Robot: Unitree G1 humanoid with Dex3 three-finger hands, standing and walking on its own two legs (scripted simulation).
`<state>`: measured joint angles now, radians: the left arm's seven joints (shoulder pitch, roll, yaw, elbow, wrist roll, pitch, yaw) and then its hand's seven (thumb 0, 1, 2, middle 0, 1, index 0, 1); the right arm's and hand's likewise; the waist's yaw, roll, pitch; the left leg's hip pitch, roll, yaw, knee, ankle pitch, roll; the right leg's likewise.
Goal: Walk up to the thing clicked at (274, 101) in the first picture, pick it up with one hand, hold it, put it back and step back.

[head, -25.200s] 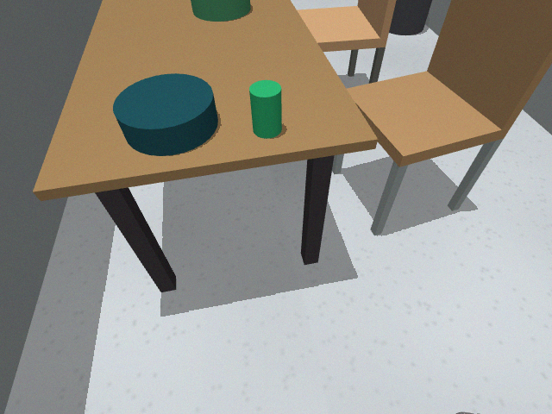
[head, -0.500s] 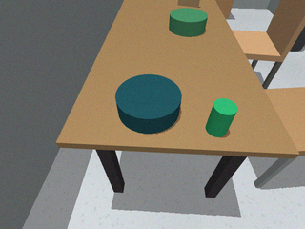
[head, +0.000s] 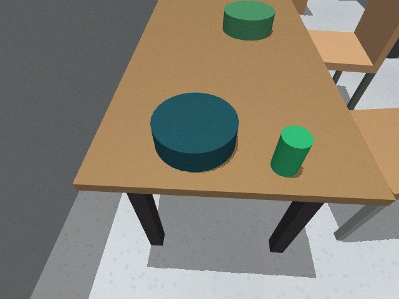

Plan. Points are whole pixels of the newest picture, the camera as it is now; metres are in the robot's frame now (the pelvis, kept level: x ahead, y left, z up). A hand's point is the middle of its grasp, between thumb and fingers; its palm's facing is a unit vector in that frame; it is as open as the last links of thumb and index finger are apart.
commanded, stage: home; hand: right
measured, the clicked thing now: (290, 152) +0.43 -0.21 +0.00
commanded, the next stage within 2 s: stand in 0.82 s
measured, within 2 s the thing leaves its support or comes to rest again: neither
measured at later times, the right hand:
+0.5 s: hand out of the picture +0.10 -0.24 -0.15, palm faces -0.03 +0.93 -0.36, open 17.5 cm
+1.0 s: hand out of the picture +0.10 -0.24 -0.15, palm faces -0.01 +0.93 -0.36, open 17.4 cm
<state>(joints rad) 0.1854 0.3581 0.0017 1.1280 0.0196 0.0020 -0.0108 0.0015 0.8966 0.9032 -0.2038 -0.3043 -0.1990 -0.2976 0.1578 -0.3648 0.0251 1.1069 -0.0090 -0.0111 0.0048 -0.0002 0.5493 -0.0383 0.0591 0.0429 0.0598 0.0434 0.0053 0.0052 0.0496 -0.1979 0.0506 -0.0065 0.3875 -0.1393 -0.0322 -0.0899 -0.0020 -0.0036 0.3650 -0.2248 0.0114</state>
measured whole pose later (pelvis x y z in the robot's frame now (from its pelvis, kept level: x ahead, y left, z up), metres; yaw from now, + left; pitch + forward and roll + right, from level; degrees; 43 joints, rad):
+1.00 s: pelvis +0.02 +0.02 +0.00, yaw -1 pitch -3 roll +0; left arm 0.14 0.35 0.00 1.12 0.02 0.00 0.00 0.00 0.90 0.90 -0.20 -0.31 -0.20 -0.30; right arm 0.11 -0.35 0.01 1.13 -0.01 -0.01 0.00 0.00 0.54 -0.05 0.08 0.06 0.08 0.06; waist 0.01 -0.01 0.05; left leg -0.15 0.02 0.02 0.35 -0.15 -0.01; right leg -0.04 -0.04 0.02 0.31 -0.23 0.04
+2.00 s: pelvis +0.03 +0.02 +0.00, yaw -1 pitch -2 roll +0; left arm 0.13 0.35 0.00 1.11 0.02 0.00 0.00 0.00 0.90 0.90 -0.20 -0.30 -0.20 -0.30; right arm 0.10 -0.35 0.00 1.12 0.00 -0.01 0.00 0.01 -0.91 -0.90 0.21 0.29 0.21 0.30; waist 0.00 -0.01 0.06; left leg -0.16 0.01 0.02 0.35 -0.16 0.00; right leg -0.04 -0.04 0.02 0.30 -0.23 0.04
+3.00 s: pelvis +0.02 +0.02 +0.00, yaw -1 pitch -3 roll +0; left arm 0.15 0.35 0.00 1.11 0.02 0.00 0.00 0.00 0.90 0.90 -0.20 -0.30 -0.20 -0.30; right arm 0.12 -0.34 -0.01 1.13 -0.01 -0.01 0.01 0.01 -0.91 -0.90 0.21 0.29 0.21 0.30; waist 0.00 -0.01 0.06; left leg -0.16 0.01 0.02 0.35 -0.15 0.00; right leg -0.05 -0.04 0.02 0.31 -0.22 0.05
